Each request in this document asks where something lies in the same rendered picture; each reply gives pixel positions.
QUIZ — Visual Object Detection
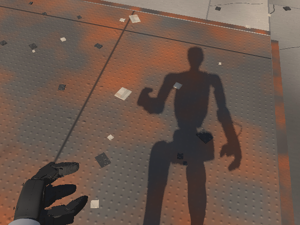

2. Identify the robot left hand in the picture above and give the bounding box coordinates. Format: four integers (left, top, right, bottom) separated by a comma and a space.
14, 162, 88, 225

